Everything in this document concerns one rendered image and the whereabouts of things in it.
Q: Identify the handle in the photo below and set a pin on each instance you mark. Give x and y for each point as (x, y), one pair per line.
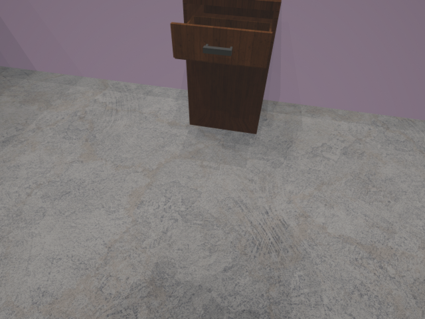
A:
(217, 50)

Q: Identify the cabinet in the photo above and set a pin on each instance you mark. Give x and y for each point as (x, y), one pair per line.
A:
(226, 96)

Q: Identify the drawer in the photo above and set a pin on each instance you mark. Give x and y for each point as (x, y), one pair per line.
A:
(250, 40)

